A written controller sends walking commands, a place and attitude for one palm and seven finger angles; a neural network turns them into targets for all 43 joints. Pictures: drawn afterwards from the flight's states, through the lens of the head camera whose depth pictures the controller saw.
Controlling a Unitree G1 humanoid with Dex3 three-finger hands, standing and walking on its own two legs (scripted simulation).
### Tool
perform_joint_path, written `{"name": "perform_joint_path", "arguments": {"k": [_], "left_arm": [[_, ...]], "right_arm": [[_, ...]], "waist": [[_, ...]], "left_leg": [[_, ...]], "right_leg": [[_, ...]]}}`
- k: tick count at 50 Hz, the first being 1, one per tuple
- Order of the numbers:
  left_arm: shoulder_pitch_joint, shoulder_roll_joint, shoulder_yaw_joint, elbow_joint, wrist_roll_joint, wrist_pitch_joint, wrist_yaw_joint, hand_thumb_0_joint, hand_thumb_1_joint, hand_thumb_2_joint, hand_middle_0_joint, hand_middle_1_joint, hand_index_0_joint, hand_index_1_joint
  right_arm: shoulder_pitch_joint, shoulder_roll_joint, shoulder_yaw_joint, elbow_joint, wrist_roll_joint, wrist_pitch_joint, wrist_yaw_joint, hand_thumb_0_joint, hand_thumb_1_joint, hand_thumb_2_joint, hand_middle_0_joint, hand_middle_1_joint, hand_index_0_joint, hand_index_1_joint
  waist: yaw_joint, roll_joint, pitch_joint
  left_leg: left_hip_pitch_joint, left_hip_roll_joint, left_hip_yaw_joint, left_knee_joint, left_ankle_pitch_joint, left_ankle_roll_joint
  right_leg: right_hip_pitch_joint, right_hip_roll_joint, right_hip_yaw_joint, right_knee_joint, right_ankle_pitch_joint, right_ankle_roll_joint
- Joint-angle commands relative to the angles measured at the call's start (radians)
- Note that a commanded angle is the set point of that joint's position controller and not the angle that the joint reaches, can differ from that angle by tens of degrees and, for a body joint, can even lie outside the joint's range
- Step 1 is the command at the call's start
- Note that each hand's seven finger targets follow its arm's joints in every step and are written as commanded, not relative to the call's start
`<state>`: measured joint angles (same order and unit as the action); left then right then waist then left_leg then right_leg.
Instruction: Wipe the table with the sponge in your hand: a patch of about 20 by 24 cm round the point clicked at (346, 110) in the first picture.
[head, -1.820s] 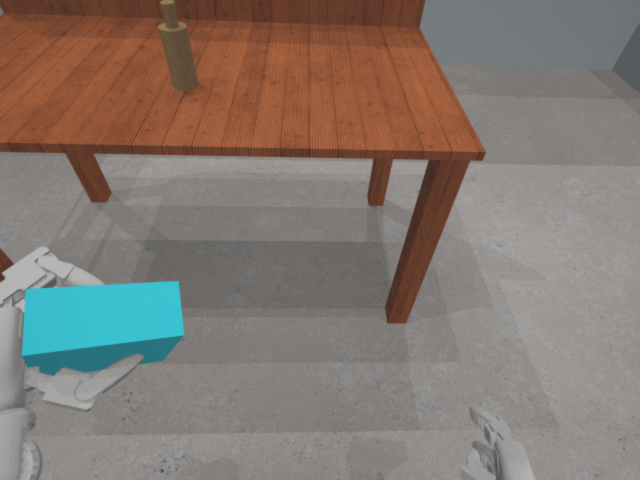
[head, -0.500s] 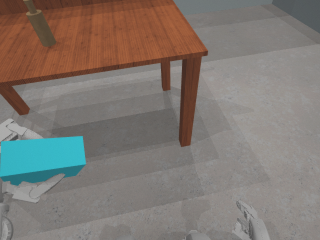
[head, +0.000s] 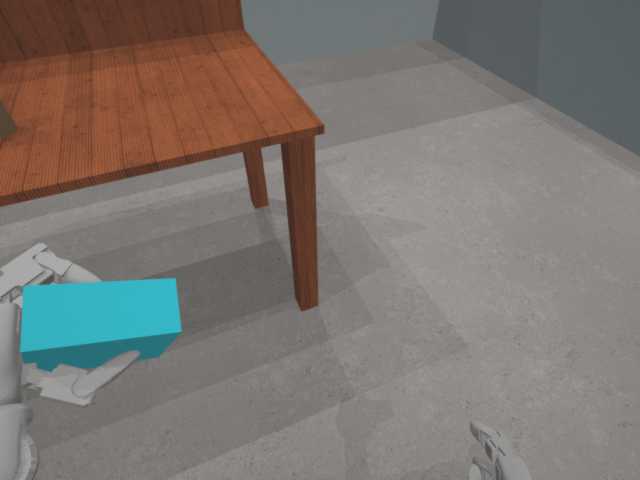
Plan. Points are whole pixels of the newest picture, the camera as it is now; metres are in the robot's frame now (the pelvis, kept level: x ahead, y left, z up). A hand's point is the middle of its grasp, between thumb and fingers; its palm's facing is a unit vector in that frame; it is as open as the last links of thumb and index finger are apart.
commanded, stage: take the last steps up to it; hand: left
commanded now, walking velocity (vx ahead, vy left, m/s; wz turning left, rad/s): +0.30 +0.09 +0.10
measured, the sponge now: (124, 325) +0.22 +0.21 +0.16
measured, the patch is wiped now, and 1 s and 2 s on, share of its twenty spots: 0.00 0.00 0.00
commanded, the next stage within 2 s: none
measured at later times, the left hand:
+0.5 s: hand (116, 290) +0.24 +0.21 +0.19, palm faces +0.41 -0.79 -0.46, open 9.6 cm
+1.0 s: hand (129, 195) +0.37 +0.25 +0.19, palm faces +0.39 -0.79 -0.48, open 9.6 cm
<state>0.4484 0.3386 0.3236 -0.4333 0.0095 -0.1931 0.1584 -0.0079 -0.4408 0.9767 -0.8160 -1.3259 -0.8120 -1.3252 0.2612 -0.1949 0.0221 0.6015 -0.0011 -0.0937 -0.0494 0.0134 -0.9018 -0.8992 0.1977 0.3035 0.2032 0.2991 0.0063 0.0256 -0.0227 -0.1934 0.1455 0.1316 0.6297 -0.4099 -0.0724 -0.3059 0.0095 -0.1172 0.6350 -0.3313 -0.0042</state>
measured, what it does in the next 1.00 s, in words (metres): walks ahead: left foot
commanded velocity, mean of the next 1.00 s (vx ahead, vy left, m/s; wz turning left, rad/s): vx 0.30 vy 0.10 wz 0.07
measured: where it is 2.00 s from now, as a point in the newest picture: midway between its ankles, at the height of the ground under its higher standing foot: (327, 442)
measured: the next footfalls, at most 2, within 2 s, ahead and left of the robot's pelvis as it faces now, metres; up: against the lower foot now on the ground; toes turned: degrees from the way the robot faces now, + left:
left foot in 0.70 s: +0.14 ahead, +0.14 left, +0.00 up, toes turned +11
right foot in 1.08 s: +0.31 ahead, -0.08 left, +0.00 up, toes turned -8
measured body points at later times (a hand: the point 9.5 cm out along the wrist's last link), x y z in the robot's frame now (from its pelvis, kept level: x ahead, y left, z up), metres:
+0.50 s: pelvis +0.04 -0.03 +0.02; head +0.05 -0.05 +0.47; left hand +0.22 +0.25 +0.21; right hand +0.18 -0.28 -0.08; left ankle +0.09 +0.13 -0.68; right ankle +0.01 -0.07 -0.72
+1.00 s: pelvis +0.17 +0.01 +0.02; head +0.20 +0.01 +0.46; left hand +0.35 +0.29 +0.22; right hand +0.32 -0.18 -0.09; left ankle +0.10 +0.13 -0.72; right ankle +0.23 -0.10 -0.69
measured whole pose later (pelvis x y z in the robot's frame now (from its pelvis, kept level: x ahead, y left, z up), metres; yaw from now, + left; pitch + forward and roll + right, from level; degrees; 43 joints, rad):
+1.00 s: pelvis +0.17 +0.01 +0.02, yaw +1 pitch +1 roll +0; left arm 0.52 0.39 0.37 -0.55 -0.02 -0.22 0.15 -0.01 -0.44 0.98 -0.82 -1.33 -0.81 -1.33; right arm 0.25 -0.13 0.03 0.61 0.00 -0.12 -0.04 0.01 -0.90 -0.90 0.20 0.30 0.21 0.30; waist 0.01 0.01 0.05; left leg -0.13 0.07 0.16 0.46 -0.34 -0.01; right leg -0.50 -0.08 -0.12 0.83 -0.30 0.03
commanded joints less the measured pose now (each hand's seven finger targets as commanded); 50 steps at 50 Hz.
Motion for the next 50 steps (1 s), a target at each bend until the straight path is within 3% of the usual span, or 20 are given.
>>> {"name": "perform_joint_path", "arguments": {"k": [1,2,3,4,6,9,12,17,26,30,33,34,35,36,37,38,40,42,44,50], "left_arm": [[-0.144,0.241,0.142,-0.165,-0.007,-0.065,0.028,0.0,0.1,1.3,-1.2,-1.6,-1.2,-1.6],[-0.148,0.25,0.154,-0.185,-0.018,-0.072,0.026,0.0,0.1,1.3,-1.2,-1.6,-1.2,-1.6],[-0.094,0.241,0.155,-0.184,-0.022,-0.082,0.017,0.0,0.1,1.3,-1.2,-1.6,-1.2,-1.6],[-0.027,0.266,0.202,-0.192,-0.028,-0.089,0.013,0.0,0.1,1.3,-1.2,-1.6,-1.2,-1.6],[0.071,0.244,0.208,-0.226,-0.028,-0.108,0.007,0.0,0.1,1.3,-1.2,-1.6,-1.2,-1.6],[0.042,0.233,0.207,-0.256,-0.027,-0.132,0.008,0.0,0.1,1.3,-1.2,-1.6,-1.2,-1.6],[0.049,0.235,0.201,-0.242,-0.026,-0.139,0.018,0.0,0.1,1.3,-1.2,-1.6,-1.2,-1.6],[0.051,0.207,0.172,-0.167,-0.03,-0.133,0.021,0.0,0.1,1.3,-1.2,-1.6,-1.2,-1.6],[-0.105,0.202,0.109,-0.184,-0.025,-0.119,0.024,0.0,0.1,1.3,-1.2,-1.6,-1.2,-1.6],[-0.161,0.209,0.109,-0.22,-0.027,-0.113,0.031,0.0,0.1,1.3,-1.2,-1.6,-1.2,-1.6],[-0.161,0.2,0.11,-0.241,-0.035,-0.104,0.036,0.0,0.1,1.3,-1.2,-1.6,-1.2,-1.6],[-0.157,0.187,0.096,-0.259,-0.039,-0.106,0.033,0.0,0.1,1.3,-1.2,-1.6,-1.2,-1.6],[-0.155,0.187,0.105,-0.301,-0.044,-0.111,0.035,0.0,0.1,1.3,-1.2,-1.6,-1.2,-1.6],[-0.158,0.2,0.115,-0.322,-0.041,-0.123,0.034,0.0,0.1,1.3,-1.2,-1.6,-1.2,-1.6],[-0.125,0.242,0.147,-0.283,-0.036,-0.114,0.033,0.0,0.1,1.3,-1.2,-1.6,-1.2,-1.6],[-0.131,0.245,0.144,-0.308,-0.038,-0.103,0.027,0.0,0.1,1.3,-1.2,-1.6,-1.2,-1.6],[-0.084,0.206,0.134,-0.325,-0.038,-0.089,0.019,0.0,0.1,1.3,-1.2,-1.6,-1.2,-1.6],[0.011,0.178,0.134,-0.347,-0.044,-0.085,0.015,0.0,0.1,1.3,-1.2,-1.6,-1.2,-1.6],[0.029,0.2,0.164,-0.37,-0.043,-0.087,0.009,0.0,0.1,1.3,-1.2,-1.6,-1.2,-1.6],[-0.065,0.178,0.143,-0.261,-0.034,-0.088,0.003,0.0,0.1,1.3,-1.2,-1.6,-1.2,-1.6]], "right_arm": [[-0.143,-0.107,-0.057,-0.135,0.007,-0.042,-0.024,0.0,-0.9,-0.9,0.2,0.3,0.2,0.3],[-0.147,-0.133,-0.076,-0.13,0.004,-0.042,-0.016,0.0,-0.9,-0.9,0.2,0.3,0.2,0.3],[-0.152,-0.138,-0.085,-0.129,0.002,-0.038,-0.014,0.0,-0.9,-0.9,0.2,0.3,0.2,0.3],[-0.158,-0.118,-0.07,-0.123,0.0,-0.023,-0.008,0.0,-0.9,-0.9,0.2,0.3,0.2,0.3],[-0.145,-0.093,-0.053,-0.115,-0.004,0.001,-0.001,0.0,-0.9,-0.9,0.2,0.3,0.2,0.3],[-0.138,-0.094,-0.059,-0.119,-0.002,0.003,0.002,0.0,-0.9,-0.9,0.2,0.3,0.2,0.3],[-0.114,-0.107,-0.076,-0.12,-0.007,-0.013,-0.003,0.0,-0.9,-0.9,0.2,0.3,0.2,0.3],[-0.086,-0.114,-0.085,-0.121,-0.002,-0.028,-0.001,0.0,-0.9,-0.9,0.2,0.3,0.2,0.3],[-0.103,-0.114,-0.081,-0.138,0.001,-0.035,-0.005,0.0,-0.9,-0.9,0.2,0.3,0.2,0.3],[-0.113,-0.099,-0.07,-0.149,0.001,-0.032,-0.011,0.0,-0.9,-0.9,0.2,0.3,0.2,0.3],[-0.094,-0.099,-0.069,-0.153,0.0,-0.027,-0.017,0.0,-0.9,-0.9,0.2,0.3,0.2,0.3],[-0.079,-0.115,-0.077,-0.159,0.006,-0.028,-0.021,0.0,-0.9,-0.9,0.2,0.3,0.2,0.3],[-0.089,-0.13,-0.079,-0.169,0.007,-0.029,-0.017,0.0,-0.9,-0.9,0.2,0.3,0.2,0.3],[-0.082,-0.107,-0.07,-0.175,0.006,-0.036,-0.01,0.0,-0.9,-0.9,0.2,0.3,0.2,0.3],[-0.084,-0.098,-0.06,-0.162,-0.003,-0.037,-0.011,0.0,-0.9,-0.9,0.2,0.3,0.2,0.3],[-0.099,-0.103,-0.059,-0.152,-0.009,-0.037,-0.007,0.0,-0.9,-0.9,0.2,0.3,0.2,0.3],[-0.107,-0.117,-0.081,-0.136,0.011,-0.043,0.0,0.0,-0.9,-0.9,0.2,0.3,0.2,0.3],[-0.095,-0.115,-0.081,-0.134,0.016,-0.049,0.003,0.0,-0.9,-0.9,0.2,0.3,0.2,0.3],[-0.099,-0.112,-0.074,-0.13,0.011,-0.063,0.006,0.0,-0.9,-0.9,0.2,0.3,0.2,0.3],[-0.106,-0.114,-0.07,-0.109,0.003,-0.081,-0.017,0.0,-0.9,-0.9,0.2,0.3,0.2,0.3]], "waist": [[-0.006,-0.258,-0.016],[0.002,-0.257,-0.045],[0.0,-0.191,-0.001],[-0.001,-0.091,-0.027],[-0.015,-0.039,-0.05],[-0.03,-0.071,-0.118],[-0.021,-0.052,-0.114],[-0.007,-0.119,-0.093],[0.009,-0.134,0.028],[0.015,-0.129,0.031],[-0.007,-0.068,-0.037],[-0.028,0.026,-0.09],[-0.028,0.212,-0.15],[-0.017,0.266,-0.158],[-0.028,0.226,-0.124],[-0.028,0.184,-0.096],[-0.015,0.099,-0.048],[-0.008,0.142,-0.069],[-0.003,0.175,-0.084],[-0.019,0.185,-0.022]], "left_leg": [[-0.441,-0.111,0.008,0.376,-0.151,0.078],[-0.441,-0.106,-0.111,0.545,-0.127,0.07],[-0.437,-0.085,-0.165,0.591,-0.05,0.064],[-0.453,-0.063,-0.181,0.597,-0.019,0.059],[-0.456,-0.058,-0.155,0.577,0.066,0.047],[-0.446,-0.052,-0.126,0.487,0.122,0.041],[-0.428,-0.053,-0.098,0.346,0.142,0.054],[-0.416,-0.065,-0.057,0.188,0.177,0.073],[-0.325,-0.071,-0.029,0.069,0.151,0.093],[-0.23,-0.088,0.007,-0.025,0.13,0.098],[-0.013,-0.126,0.056,-0.174,0.209,0.106],[0.157,-0.086,-0.012,-0.218,0.266,0.135],[0.323,0.085,-0.253,-0.238,0.412,0.221],[0.418,0.235,-0.491,-0.257,0.618,0.317],[0.39,0.271,-0.545,-0.279,0.618,0.362],[0.319,0.273,-0.531,-0.291,0.581,0.366],[0.243,0.225,-0.368,-0.293,0.488,0.331],[0.197,0.152,-0.225,-0.301,0.478,0.279],[0.151,0.126,-0.143,-0.312,0.506,0.247],[0.058,0.114,-0.054,-0.269,0.513,0.201]], "right_leg": [[0.276,-0.335,0.552,-0.345,0.033,-0.178],[0.243,-0.388,0.634,-0.412,-0.043,-0.17],[0.192,-0.376,0.63,-0.43,-0.029,-0.151],[0.195,-0.371,0.571,-0.392,-0.018,-0.179],[0.22,-0.313,0.393,-0.356,0.194,-0.165],[0.284,-0.293,0.28,-0.344,0.333,-0.144],[0.302,-0.31,0.29,-0.349,0.362,-0.148],[0.328,-0.309,0.284,-0.358,0.301,-0.111],[0.205,-0.332,0.295,-0.386,0.13,-0.158],[0.201,-0.324,0.266,-0.339,0.196,-0.162],[0.172,-0.249,0.168,-0.136,0.39,-0.111],[0.079,-0.206,0.116,0.044,0.429,-0.068],[-0.098,-0.091,0.034,0.263,0.189,-0.013],[-0.29,-0.026,0.042,0.45,-0.248,0.003],[-0.37,-0.036,0.096,0.563,-0.286,-0.002],[-0.391,-0.072,0.125,0.598,-0.269,0.0],[-0.416,-0.103,0.12,0.55,-0.188,0.017],[-0.362,-0.097,0.066,0.462,-0.084,0.022],[-0.287,-0.093,0.017,0.361,0.006,0.031],[-0.071,-0.038,-0.084,0.052,0.071,0.037]]}}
